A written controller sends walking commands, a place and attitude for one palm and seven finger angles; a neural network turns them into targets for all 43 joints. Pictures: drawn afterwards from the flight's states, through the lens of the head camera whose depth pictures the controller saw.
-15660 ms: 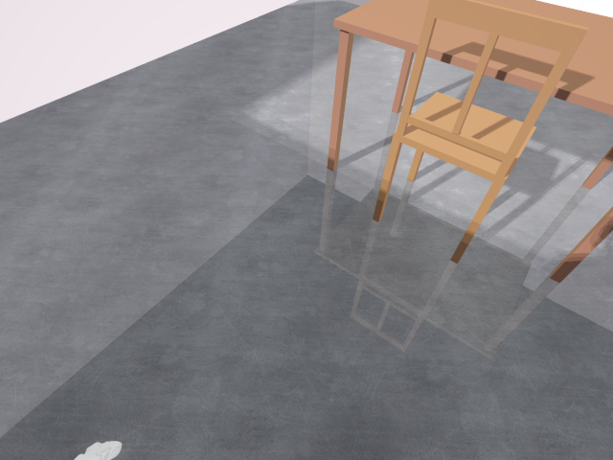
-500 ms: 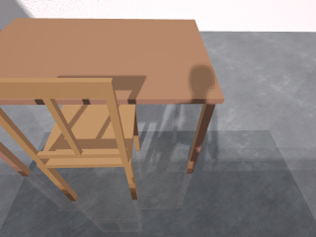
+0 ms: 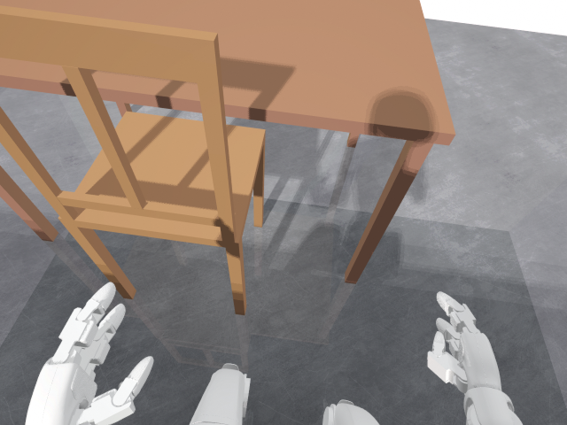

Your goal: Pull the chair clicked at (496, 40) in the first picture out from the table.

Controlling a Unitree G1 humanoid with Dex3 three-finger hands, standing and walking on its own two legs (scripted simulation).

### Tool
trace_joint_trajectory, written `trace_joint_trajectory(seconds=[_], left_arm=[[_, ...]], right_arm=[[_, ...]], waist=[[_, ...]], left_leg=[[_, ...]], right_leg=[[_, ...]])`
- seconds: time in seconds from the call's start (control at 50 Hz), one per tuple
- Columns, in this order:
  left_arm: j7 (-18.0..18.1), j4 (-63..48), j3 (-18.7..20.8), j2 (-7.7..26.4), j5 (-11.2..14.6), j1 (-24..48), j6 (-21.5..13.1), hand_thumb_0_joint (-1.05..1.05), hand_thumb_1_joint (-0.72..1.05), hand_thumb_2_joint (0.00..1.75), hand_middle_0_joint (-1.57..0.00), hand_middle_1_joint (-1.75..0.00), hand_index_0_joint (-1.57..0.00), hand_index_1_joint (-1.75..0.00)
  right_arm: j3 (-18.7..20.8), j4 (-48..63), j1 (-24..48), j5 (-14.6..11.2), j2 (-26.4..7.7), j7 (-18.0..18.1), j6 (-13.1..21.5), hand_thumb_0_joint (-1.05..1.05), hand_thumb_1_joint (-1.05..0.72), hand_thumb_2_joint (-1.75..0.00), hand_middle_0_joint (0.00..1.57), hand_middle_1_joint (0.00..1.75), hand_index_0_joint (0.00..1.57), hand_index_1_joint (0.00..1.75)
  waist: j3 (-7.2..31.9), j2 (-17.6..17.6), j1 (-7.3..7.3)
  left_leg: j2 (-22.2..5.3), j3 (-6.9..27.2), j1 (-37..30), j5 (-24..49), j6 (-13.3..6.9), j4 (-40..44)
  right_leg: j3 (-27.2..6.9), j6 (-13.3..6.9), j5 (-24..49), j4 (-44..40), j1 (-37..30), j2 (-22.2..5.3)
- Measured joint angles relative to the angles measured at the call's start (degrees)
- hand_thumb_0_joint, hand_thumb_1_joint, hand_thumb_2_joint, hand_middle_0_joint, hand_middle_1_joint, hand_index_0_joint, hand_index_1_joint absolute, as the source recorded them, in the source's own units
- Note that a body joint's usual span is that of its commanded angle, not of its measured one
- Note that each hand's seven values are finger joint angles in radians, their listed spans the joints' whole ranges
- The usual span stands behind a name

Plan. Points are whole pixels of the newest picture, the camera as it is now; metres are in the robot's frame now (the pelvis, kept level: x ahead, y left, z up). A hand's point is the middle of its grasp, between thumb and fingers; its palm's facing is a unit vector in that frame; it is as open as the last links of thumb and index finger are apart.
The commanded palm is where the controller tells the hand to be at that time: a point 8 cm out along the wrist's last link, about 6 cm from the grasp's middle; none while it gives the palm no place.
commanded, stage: raise the hand toward the chair's back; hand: left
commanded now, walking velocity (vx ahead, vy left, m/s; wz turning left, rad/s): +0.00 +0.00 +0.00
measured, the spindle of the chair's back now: (113, 149) +0.49 +0.36 +0.04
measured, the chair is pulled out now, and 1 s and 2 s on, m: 0.00 0.00 0.00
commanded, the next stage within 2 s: aim the fingers beside a spindle in 1.56 s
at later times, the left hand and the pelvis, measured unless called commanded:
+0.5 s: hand (139, 321) +0.22 +0.21 +0.05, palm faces +0.00 -1.00 -0.06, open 14.6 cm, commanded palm +0.19 +0.27 +0.06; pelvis +0.00 +0.02 +0.00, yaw -1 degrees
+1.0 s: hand (125, 289) +0.25 +0.23 +0.07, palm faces +0.00 -1.00 -0.06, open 16.9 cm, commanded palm +0.23 +0.29 +0.07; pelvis +0.01 +0.03 +0.02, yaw -1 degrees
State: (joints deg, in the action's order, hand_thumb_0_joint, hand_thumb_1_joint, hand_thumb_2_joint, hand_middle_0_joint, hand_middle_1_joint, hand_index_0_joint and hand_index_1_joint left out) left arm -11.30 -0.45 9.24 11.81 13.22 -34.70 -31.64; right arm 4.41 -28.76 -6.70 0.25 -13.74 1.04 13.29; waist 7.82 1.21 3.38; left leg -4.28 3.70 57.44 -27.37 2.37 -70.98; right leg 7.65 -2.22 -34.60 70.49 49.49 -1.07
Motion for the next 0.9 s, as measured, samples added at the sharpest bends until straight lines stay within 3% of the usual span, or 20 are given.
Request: trace_joint_trajectory(seconds=[0.06, 0.1, 0.14, 0.2, 0.24, 0.28, 0.32, 0.38, 0.46, 0.56, 0.62, 0.74, 0.9], left_arm=[[-2.33, -4.58, -0.02, 0.22, 2.2, 3.07, -4.76, 0.02, 0.4, 0.69, -0.15, -0.23, -0.14, -0.22], [-5.58, -5.51, -0.6, 0.09, 3.14, 7.48, -4.7, 0.02, 0.35, 0.67, -0.14, -0.22, -0.14, -0.22], [-8.89, -4.68, -1.16, 0.43, 3.37, 11.74, -0.53, 0.02, 0.31, 0.65, -0.13, -0.21, -0.13, -0.21], [-11.5, -2.09, -1.37, 1.29, 3.38, 14.96, 10.84, 0.01, 0.24, 0.62, -0.13, -0.2, -0.13, -0.2], [-10.23, -1.54, -0.67, 1.32, 3.65, 14.12, 16.94, 0.01, 0.19, 0.6, -0.13, -0.19, -0.13, -0.19], [-7.2, -2.02, 0.69, 0.76, 3.98, 11.69, 18.88, 0.01, 0.15, 0.58, -0.13, -0.19, -0.12, -0.19], [-3.81, -3.06, 2.29, 0.08, 3.96, 9.09, 16.93, 0.01, 0.1, 0.56, -0.12, -0.18, -0.12, -0.18], [-0.81, -4.11, 4.08, -0.14, 3.21, 6.89, 10.26, 0.01, 0.03, 0.53, -0.12, -0.17, -0.11, -0.17], [-2.6, -2.41, 3.33, 0.45, 3.11, 8.09, 3.66, 0.01, -0.06, 0.49, -0.1, -0.15, -0.1, -0.15], [-6.59, -0.23, 0.23, 1.4, 2.91, 10.71, 6.34, 0.0, -0.18, 0.44, -0.09, -0.13, -0.08, -0.13], [-4.92, -2.03, 0.33, 1.82, 2.85, 10.69, 8.31, 0.0, -0.25, 0.41, -0.09, -0.12, -0.08, -0.12], [-0.15, -4.38, 2.37, 1.64, 2.35, 11.3, 7.82, 0.0, -0.39, 0.35, -0.07, -0.1, -0.07, -0.1], [-4.07, 0.75, 0.62, 2.89, 1.45, 14.62, 11.87, 0.0, -0.47, 0.31, -0.06, -0.09, -0.06, -0.09]], right_arm=[[-1.85, -2.22, 0.95, 0.09, 0.32, 0.68, 1.23, 0.01, -0.91, -0.9, 0.2, 0.3, 0.2, 0.3], [-3.21, -3.43, 1.35, -0.3, 1.16, 1.07, 1.52, 0.01, -0.9, -0.9, 0.2, 0.3, 0.2, 0.3], [-4.31, -4.06, 0.93, -1.03, 2.54, 1.52, 0.78, 0.01, -0.9, -0.9, 0.2, 0.3, 0.2, 0.3], [-4.87, -4.0, -1.3, -2.12, 4.4, 2.08, -1.61, 0.01, -0.9, -0.9, 0.2, 0.3, 0.2, 0.31], [-4.46, -3.92, -3.31, -2.4, 5.11, 2.35, -3.06, 0.02, -0.9, -0.9, 0.21, 0.3, 0.21, 0.31], [-3.55, -4.16, -5.45, -2.33, 5.31, 2.57, -3.69, 0.02, -0.9, -0.9, 0.21, 0.3, 0.21, 0.31], [-2.42, -4.77, -7.32, -2.06, 4.96, 2.63, -3.55, 0.02, -0.9, -0.9, 0.21, 0.3, 0.2, 0.31], [-1.23, -5.92, -8.79, -1.53, 3.33, 2.41, -2.87, 0.02, -0.9, -0.9, 0.2, 0.3, 0.2, 0.3], [-0.91, -6.44, -7.92, -1.57, 0.38, 2.26, -1.84, 0.02, -0.9, -0.9, 0.2, 0.3, 0.2, 0.3], [-1.07, -4.94, -5.62, -2.19, -0.49, 2.87, -1.12, 0.02, -0.9, -0.9, 0.2, 0.3, 0.2, 0.3], [-1.26, -3.71, -4.83, -2.23, 0.64, 2.96, -1.31, 0.02, -0.9, -0.9, 0.2, 0.3, 0.2, 0.3], [-2.95, -1.95, -4.61, -1.74, 2.28, 1.97, -2.56, 0.02, -0.9, -0.9, 0.2, 0.3, 0.2, 0.3], [-5.57, -0.23, -4.76, -1.64, 1.82, 1.73, -3.35, 0.01, -0.9, -0.9, 0.2, 0.3, 0.2, 0.31]], waist=[[0.37, -2.52, 0.98], [0.22, -3.85, 0.88], [0.13, -4.41, 0.19], [-0.19, -4.64, -1.49], [-0.26, -4.53, -2.63], [0.12, -4.14, -3.18], [0.64, -3.64, -3.24], [1.22, -3.21, -3.01], [0.89, -3.47, -3.21], [0.24, -2.96, -3.87], [0.22, -2.39, -4.15], [1.23, -2.65, -3.7], [0.31, -3.3, -3.25]], left_leg=[[0.0, 1.62, 3.71, -0.93, -0.01, -3.42], [-0.11, 1.94, 5.43, -1.22, -0.03, -4.84], [-0.23, 1.47, 6.25, -1.18, -0.14, -5.07], [-0.35, 0.11, 5.02, -0.71, -0.12, -3.35], [-0.42, -0.99, 3.01, -0.35, -0.15, -1.27], [-0.6, -2.01, 1.06, -0.06, -0.35, 0.79], [-0.63, -2.61, -0.32, 0.16, -0.51, 2.34], [-0.4, -2.56, -0.51, 0.27, -0.7, 2.87], [0.07, -1.79, 1.8, -0.06, -1.14, 0.91], [0.1, -2.06, 3.08, -0.2, -1.75, -0.14], [0.02, -2.38, 1.89, -0.08, -2.0, 0.68], [0.44, -2.13, -0.64, 0.39, -2.3, 2.75], [0.8, -2.07, -0.81, 0.69, -2.76, 3.14]], right_leg=[[1.36, -0.22, -0.98, 2.55, 2.69, 0.2], [1.55, -0.29, -1.22, 3.8, 4.27, 0.31], [1.05, -0.24, -1.15, 4.35, 5.48, 0.33], [-0.22, 0.08, -0.62, 3.31, 5.13, 0.27], [-1.2, 0.45, -0.07, 1.6, 3.75, 0.24], [-2.1, 0.77, 0.57, -0.3, 2.34, 0.36], [-2.6, 0.96, 1.05, -1.83, 1.21, 0.38], [-2.5, 1.14, 1.24, -2.66, 0.77, 0.2], [-1.81, 1.45, 0.85, -1.34, 2.3, -0.2], [-2.15, 1.98, 1.06, -0.66, 3.51, -0.27], [-2.43, 2.15, 1.51, -1.74, 2.37, -0.17], [-2.03, 2.58, 2.33, -4.6, -0.73, -0.42], [-1.92, 2.99, 2.77, -5.38, -1.2, -0.7]])
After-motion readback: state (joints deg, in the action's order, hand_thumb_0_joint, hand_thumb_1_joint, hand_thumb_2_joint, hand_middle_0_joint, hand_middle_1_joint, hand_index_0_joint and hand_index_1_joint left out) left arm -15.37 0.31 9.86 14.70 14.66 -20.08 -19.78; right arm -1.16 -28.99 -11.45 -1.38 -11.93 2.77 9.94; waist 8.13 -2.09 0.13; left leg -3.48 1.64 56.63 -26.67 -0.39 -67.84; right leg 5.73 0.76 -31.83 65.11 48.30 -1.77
